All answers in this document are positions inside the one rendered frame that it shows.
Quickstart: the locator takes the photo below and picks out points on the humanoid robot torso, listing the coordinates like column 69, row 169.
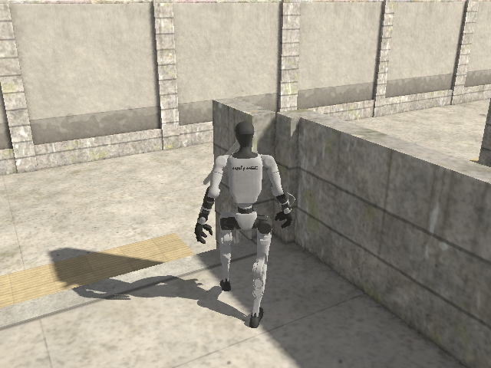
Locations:
column 245, row 185

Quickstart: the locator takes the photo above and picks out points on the right robot hand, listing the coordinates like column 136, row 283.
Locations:
column 282, row 216

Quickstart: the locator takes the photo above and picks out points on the left robot upper arm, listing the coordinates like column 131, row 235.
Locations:
column 216, row 176

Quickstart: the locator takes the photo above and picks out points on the left robot forearm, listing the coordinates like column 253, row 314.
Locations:
column 206, row 208

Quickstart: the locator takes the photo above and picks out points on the right robot forearm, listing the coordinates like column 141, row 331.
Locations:
column 283, row 201

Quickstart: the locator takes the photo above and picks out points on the left robot foot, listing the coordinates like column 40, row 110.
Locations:
column 226, row 286

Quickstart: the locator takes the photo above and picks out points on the left robot hand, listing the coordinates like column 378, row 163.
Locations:
column 199, row 232

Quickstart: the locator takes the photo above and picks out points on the right robot upper arm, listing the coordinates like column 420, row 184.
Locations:
column 269, row 162

